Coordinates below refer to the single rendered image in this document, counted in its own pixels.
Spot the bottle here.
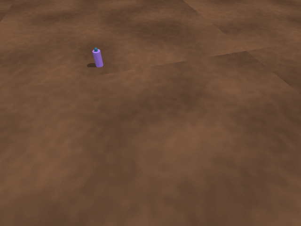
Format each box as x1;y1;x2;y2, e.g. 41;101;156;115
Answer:
92;48;103;67

